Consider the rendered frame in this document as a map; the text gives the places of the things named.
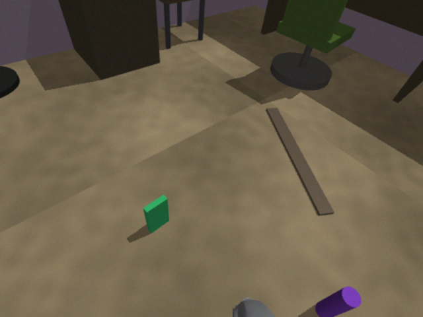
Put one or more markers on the desk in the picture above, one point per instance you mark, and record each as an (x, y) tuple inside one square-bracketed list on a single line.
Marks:
[(405, 14)]

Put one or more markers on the office chair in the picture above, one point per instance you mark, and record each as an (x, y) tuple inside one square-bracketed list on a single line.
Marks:
[(314, 23)]

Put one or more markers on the chair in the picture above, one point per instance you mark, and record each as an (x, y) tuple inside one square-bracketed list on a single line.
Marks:
[(179, 19)]

